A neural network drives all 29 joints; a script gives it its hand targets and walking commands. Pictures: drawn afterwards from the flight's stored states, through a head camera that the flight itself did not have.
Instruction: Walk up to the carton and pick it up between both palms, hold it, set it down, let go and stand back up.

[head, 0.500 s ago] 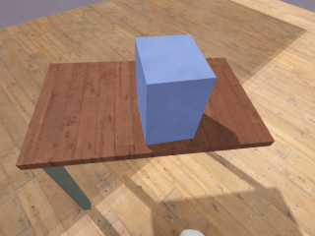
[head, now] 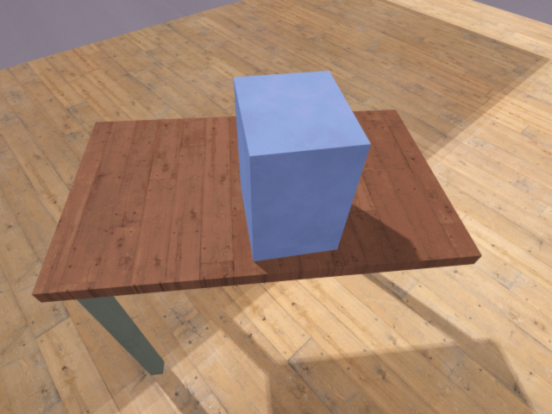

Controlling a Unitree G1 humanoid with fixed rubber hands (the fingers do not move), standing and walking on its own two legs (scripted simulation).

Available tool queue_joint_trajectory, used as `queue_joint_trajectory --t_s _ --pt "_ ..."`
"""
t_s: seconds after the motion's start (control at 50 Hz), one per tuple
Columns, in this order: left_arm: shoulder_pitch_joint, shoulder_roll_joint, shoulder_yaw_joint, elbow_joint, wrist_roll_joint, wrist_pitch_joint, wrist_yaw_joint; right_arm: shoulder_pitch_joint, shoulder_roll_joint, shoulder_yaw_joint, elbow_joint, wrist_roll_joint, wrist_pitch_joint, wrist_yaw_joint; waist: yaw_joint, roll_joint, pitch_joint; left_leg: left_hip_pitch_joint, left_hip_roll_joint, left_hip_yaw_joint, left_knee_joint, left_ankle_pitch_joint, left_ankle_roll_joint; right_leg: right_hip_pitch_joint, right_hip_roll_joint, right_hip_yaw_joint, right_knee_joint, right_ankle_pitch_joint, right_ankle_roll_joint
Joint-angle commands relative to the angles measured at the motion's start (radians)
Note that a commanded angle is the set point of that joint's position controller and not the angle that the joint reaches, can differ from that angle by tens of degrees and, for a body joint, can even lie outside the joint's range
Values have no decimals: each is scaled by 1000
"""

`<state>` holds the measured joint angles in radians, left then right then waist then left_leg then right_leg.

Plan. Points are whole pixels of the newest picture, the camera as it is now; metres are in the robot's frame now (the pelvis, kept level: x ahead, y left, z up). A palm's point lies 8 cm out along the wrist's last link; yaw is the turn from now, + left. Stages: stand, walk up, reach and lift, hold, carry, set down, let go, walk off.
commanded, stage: walk up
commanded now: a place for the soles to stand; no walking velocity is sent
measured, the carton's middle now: (289, 170) +0.51 -0.02 +0.05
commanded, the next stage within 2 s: none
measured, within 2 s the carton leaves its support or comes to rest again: neither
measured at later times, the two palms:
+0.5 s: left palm out of the picture +0.05 +0.19 -0.15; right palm out of the picture +0.06 -0.37 -0.10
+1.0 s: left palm out of the picture +0.00 +0.09 -0.13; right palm (519, 410) +0.16 -0.39 -0.13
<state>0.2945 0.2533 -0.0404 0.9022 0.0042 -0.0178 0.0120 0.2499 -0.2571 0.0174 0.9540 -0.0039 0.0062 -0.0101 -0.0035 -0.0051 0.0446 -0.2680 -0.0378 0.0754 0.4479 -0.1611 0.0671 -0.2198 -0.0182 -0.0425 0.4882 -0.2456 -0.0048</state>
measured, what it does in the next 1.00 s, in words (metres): steps to the right, turning left: right foot, then left foot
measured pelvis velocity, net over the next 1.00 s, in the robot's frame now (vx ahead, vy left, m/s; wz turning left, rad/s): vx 0.02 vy -0.17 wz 0.30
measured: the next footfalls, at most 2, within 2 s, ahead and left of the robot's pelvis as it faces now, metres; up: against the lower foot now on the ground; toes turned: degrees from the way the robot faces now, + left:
right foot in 0.58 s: +0.09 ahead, -0.26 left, +0.00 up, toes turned +7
left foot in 0.94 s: +0.02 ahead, -0.06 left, +0.00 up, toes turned +15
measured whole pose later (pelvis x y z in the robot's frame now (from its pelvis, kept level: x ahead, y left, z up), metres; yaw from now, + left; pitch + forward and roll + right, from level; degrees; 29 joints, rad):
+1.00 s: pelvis +0.02 -0.17 +0.00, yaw +17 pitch -1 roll +1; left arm 0.27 0.26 -0.01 0.85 0.02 0.00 0.00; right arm 0.22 -0.22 -0.01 0.89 -0.03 0.00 -0.01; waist 0.02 -0.02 0.08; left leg -0.20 -0.04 -0.01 0.51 -0.28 0.02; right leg -0.24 -0.07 -0.17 0.57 -0.31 -0.02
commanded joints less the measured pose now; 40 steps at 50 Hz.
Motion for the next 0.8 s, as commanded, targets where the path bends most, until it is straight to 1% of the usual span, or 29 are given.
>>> queue_joint_trajectory --t_s 0.0,0.12,0.14,0.16,0.18,0.2,0.22,0.24,0.26,0.28,0.3,0.34,0.36,0.4,0.46,0.48,0.5,0.52,0.54,0.56,0.58,0.6,0.62,0.66,0.68,0.7,0.72,0.74,0.78 --pt "49 101 17 -17 0 -12 6 1 -106 -15 -25 1 -11 -4 4 31 -3 48 149 -202 -125 -114 -5 -71 -95 115 -100 -54 -57" --pt "56 103 14 4 0 -14 8 5 -114 -14 -1 1 -11 -7 1 21 -7 67 149 -190 -105 -61 -3 -67 -98 119 -108 -18 -58" --pt "11 212 57 0 50 28 -16 151 -172 -42 -23 -17 -26 -42 -51 -61 5 104 273 -416 -178 -184 56 -187 -30 -4 77 -186 -9" --pt "1 190 58 -23 64 55 -29 232 -234 -65 -2 -15 -28 -65 -65 20 -6 156 400 -597 -242 -294 112 -290 -12 6 233 -289 14" --pt "-7 169 53 -35 75 71 -35 230 -242 -75 -9 -16 -31 -85 -60 6 14 151 453 -644 -249 -344 162 -343 -39 60 354 -297 23" --pt "-1 133 48 -46 76 79 -39 204 -230 -84 -23 -14 -38 -97 -38 6 23 153 458 -631 -221 -290 173 -383 -46 81 419 -300 35" --pt "3 117 49 -51 76 83 -42 176 -209 -90 -40 -12 -43 -102 -14 0 19 129 424 -582 -202 -266 157 -382 -63 110 454 -250 48" --pt "3 117 56 -51 76 82 -45 148 -178 -87 -55 -12 -47 -100 4 16 17 89 372 -516 -194 -251 129 -365 -72 129 468 -192 62" --pt "12 126 61 -47 76 83 -50 137 -160 -85 -65 -12 -49 -97 13 30 -9 66 327 -460 -187 -244 96 -329 -74 134 465 -139 71" --pt "18 126 65 -42 76 86 -58 127 -148 -83 -78 -14 -51 -92 18 55 -17 45 289 -422 -174 -218 85 -313 -61 118 488 -97 78" --pt "21 119 65 -41 75 91 -62 120 -147 -84 -89 -14 -53 -88 17 81 -24 37 264 -388 -163 -192 86 -306 -56 105 507 -81 82" --pt "18 107 61 -52 58 96 -58 102 -149 -86 -116 -20 -51 -75 9 160 -27 16 223 -349 -151 -180 98 -294 -50 80 498 -114 83" --pt "13 106 61 -60 50 96 -53 93 -152 -87 -129 -21 -49 -68 4 200 -12 -4 211 -338 -150 -185 100 -288 -50 72 477 -143 83" --pt "-15 111 59 -82 38 92 -39 96 -168 -92 -152 -30 -41 -53 -24 247 -4 -25 209 -331 -137 -160 105 -255 -50 46 395 -201 75" --pt "-1 118 63 -98 21 78 -24 67 -194 -100 -183 -44 -24 -35 -36 299 -28 -60 189 -311 -71 -4 84 -137 -17 -6 287 -183 57" --pt "18 117 64 -100 17 73 -19 54 -207 -104 -191 -46 -16 -32 -24 291 -46 -72 188 -313 -32 31 72 -88 -6 -22 223 -156 49" --pt "55 112 67 -98 16 65 -14 27 -212 -105 -200 -43 -7 -29 3 278 -61 -100 170 -297 26 43 51 -12 5 -42 114 -84 38" --pt "98 119 71 -88 17 55 -10 18 -196 -100 -203 -38 4 -25 31 219 -61 -140 128 -281 127 9 18 62 15 -33 -8 -25 36" --pt "135 166 80 -82 23 45 -6 39 -142 -86 -209 -36 10 -22 38 46 -51 -190 36 -252 296 -53 -24 99 -98 112 -121 -42 27" --pt "101 253 97 -109 24 46 -3 56 -51 -52 -233 -29 9 -29 29 -216 4 -360 -83 -206 423 -314 -66 97 -299 333 -198 70 -17" --pt "41 231 94 -119 17 57 0 68 -52 -50 -217 -19 14 -45 30 -193 29 -310 -38 -221 543 -461 -65 -28 -335 329 -227 13 -77" --pt "-30 222 88 -132 24 62 1 81 -76 -54 -218 -13 14 -57 13 -260 61 -288 -27 -241 612 -462 -67 -139 -360 403 -266 -71 -103" --pt "-81 174 80 -139 20 60 -1 74 -98 -61 -200 -14 10 -61 4 -242 121 -271 -8 -247 626 -409 -70 -160 -329 348 -275 -79 -113" --pt "-130 139 69 -152 17 39 -1 124 -108 -67 -149 -19 -4 -48 -35 -218 89 -230 -8 -220 606 -327 -71 -70 -250 163 -188 118 -111" --pt "-122 129 63 -148 18 27 0 126 -99 -68 -139 -26 -6 -39 -35 -187 60 -208 -5 -206 565 -294 -72 -44 -239 116 -150 204 -112" --pt "-101 123 58 -143 20 18 -1 111 -92 -65 -137 -30 -6 -30 -24 -166 39 -187 -7 -185 509 -269 -77 -17 -226 93 -133 229 -107" --pt "-68 114 55 -132 19 10 -2 87 -81 -62 -138 -35 -5 -23 -5 -149 25 -168 -5 -163 442 -255 -81 12 -225 95 -124 227 -101" --pt "-40 116 54 -118 15 6 -1 55 -65 -58 -145 -36 -3 -17 12 -149 11 -166 -3 -137 371 -238 -86 56 -219 91 -106 248 -91" --pt "-7 126 54 -109 14 5 4 19 -48 -50 -149 -37 4 -10 37 -163 -20 -147 6 -100 279 -248 -92 117 -242 105 -99 236 -100"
